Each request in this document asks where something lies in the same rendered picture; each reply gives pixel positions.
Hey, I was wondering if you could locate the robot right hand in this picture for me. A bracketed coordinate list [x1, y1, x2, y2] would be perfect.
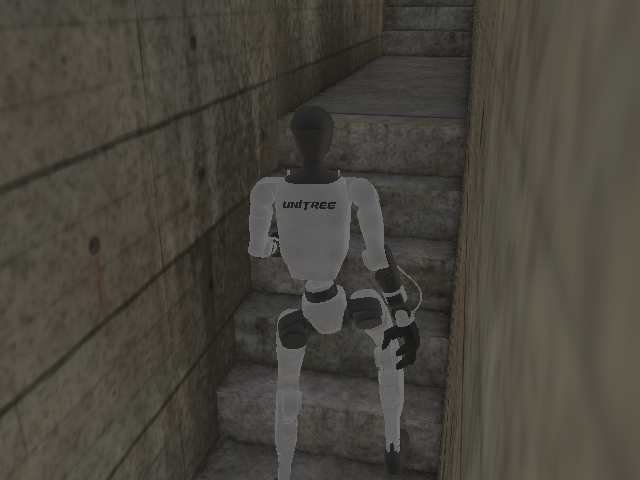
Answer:
[382, 321, 420, 370]

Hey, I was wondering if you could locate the robot left upper arm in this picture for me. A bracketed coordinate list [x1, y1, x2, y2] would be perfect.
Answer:
[248, 177, 282, 258]

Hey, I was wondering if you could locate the robot left forearm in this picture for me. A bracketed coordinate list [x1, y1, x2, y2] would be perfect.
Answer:
[247, 237, 280, 259]

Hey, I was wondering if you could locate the left robot shin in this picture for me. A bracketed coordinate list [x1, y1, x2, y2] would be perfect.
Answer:
[275, 390, 298, 480]

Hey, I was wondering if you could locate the robot left hand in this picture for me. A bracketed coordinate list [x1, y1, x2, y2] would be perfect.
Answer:
[270, 232, 282, 257]

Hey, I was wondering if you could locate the robot right upper arm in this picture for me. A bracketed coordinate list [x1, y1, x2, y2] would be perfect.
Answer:
[346, 177, 389, 271]

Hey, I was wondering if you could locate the humanoid robot head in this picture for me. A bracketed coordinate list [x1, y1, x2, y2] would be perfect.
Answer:
[285, 106, 341, 184]

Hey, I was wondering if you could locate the robot right forearm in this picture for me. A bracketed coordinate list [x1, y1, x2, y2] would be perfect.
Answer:
[375, 244, 415, 327]

